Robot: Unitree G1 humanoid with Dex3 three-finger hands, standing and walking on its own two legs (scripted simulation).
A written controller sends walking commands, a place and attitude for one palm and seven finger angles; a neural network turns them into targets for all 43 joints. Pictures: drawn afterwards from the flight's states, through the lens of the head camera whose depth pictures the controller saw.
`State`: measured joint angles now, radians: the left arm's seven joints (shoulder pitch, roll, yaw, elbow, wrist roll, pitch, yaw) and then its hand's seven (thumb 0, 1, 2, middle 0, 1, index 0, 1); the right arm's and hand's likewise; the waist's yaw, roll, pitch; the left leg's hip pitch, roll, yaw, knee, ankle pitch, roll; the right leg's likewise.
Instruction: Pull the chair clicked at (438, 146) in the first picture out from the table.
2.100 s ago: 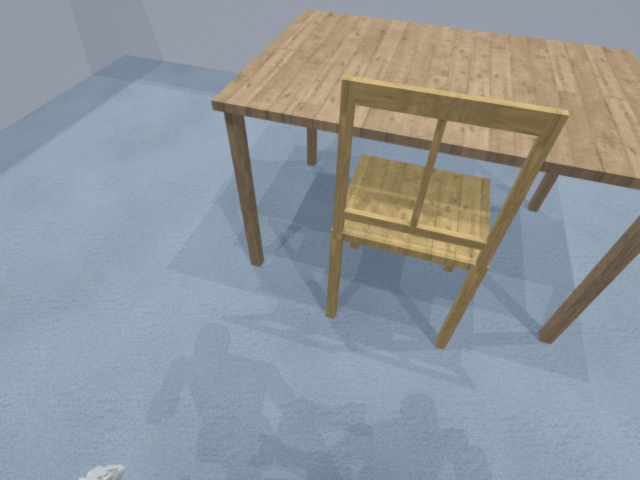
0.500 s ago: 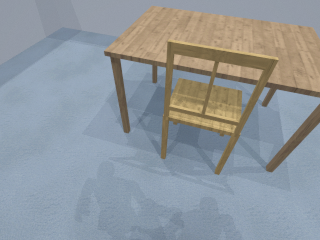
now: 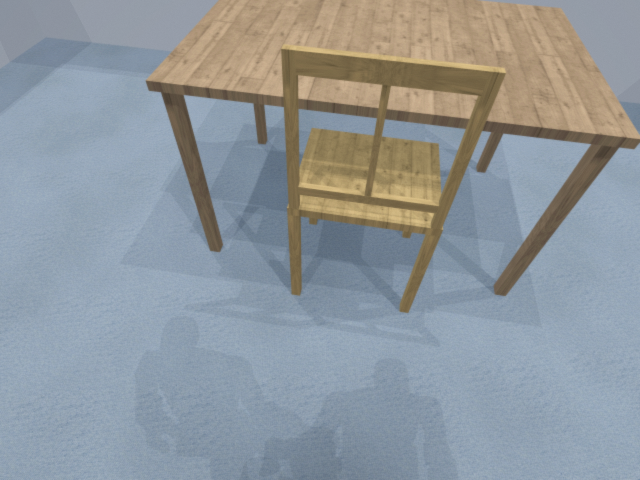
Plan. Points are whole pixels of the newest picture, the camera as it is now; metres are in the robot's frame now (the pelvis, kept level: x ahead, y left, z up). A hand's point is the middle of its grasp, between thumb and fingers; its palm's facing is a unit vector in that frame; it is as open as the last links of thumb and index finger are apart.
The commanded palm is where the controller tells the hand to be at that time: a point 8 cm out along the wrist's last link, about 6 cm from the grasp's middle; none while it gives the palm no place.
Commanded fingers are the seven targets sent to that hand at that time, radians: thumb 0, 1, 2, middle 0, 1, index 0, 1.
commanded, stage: turn to face it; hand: left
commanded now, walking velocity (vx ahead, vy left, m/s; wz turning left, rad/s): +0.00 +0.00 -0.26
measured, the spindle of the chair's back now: (376, 145) +0.80 -0.10 -0.07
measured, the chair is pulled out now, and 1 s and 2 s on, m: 0.00 0.00 0.00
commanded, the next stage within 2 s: take the last steps up to it in 0.02 s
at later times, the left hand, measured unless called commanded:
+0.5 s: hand out of the picture +0.03 +0.17 -0.17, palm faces -0.06 -0.99 -0.16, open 7.4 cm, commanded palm none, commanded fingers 0.00 0.90 0.90 -0.20 -0.30 -0.20 -0.30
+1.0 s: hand (223, 362) +0.32 +0.17 -0.15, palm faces -0.14 -0.98 -0.17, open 7.3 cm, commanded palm none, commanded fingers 0.00 0.90 0.90 -0.20 -0.30 -0.20 -0.30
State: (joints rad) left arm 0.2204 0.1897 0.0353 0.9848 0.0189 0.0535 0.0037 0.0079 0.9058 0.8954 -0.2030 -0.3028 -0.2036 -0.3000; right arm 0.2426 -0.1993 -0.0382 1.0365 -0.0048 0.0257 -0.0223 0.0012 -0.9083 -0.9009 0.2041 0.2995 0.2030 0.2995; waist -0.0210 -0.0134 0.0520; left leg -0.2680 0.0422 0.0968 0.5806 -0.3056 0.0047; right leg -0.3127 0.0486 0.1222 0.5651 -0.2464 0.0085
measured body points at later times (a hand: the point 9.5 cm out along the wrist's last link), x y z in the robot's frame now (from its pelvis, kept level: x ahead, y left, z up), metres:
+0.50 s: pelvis +0.05 +0.00 +0.01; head +0.05 +0.01 +0.46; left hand +0.04 +0.22 -0.15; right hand +0.04 -0.24 -0.14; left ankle +0.11 +0.11 -0.69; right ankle -0.02 -0.12 -0.73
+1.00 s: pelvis +0.20 +0.01 +0.01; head +0.23 +0.01 +0.46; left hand +0.32 +0.22 -0.14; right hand +0.10 -0.16 -0.14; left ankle +0.16 +0.12 -0.73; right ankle +0.28 -0.14 -0.70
